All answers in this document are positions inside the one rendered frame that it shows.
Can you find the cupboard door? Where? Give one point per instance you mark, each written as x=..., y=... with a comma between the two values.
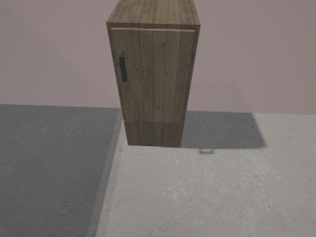
x=157, y=63

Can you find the handle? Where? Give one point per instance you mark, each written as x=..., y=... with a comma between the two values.
x=122, y=67

